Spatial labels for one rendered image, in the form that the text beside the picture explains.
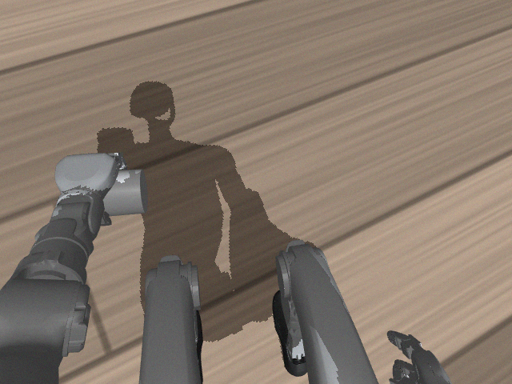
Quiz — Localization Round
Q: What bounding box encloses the right robot hand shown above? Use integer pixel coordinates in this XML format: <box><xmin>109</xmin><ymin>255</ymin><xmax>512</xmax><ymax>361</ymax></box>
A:
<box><xmin>387</xmin><ymin>330</ymin><xmax>452</xmax><ymax>384</ymax></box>

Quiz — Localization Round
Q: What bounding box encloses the left robot hand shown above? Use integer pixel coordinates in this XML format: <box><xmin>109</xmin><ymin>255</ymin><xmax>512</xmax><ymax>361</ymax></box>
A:
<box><xmin>54</xmin><ymin>152</ymin><xmax>127</xmax><ymax>226</ymax></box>

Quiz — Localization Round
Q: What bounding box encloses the left robot arm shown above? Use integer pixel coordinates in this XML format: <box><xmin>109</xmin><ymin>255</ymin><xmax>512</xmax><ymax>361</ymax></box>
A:
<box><xmin>0</xmin><ymin>190</ymin><xmax>104</xmax><ymax>384</ymax></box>

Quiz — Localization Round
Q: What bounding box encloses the can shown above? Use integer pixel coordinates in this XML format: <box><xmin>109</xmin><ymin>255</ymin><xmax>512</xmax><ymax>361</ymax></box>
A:
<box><xmin>103</xmin><ymin>169</ymin><xmax>148</xmax><ymax>216</ymax></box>

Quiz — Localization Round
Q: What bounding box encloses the right robot foot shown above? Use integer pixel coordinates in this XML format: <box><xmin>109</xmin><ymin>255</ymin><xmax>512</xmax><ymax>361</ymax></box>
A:
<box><xmin>272</xmin><ymin>290</ymin><xmax>307</xmax><ymax>377</ymax></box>

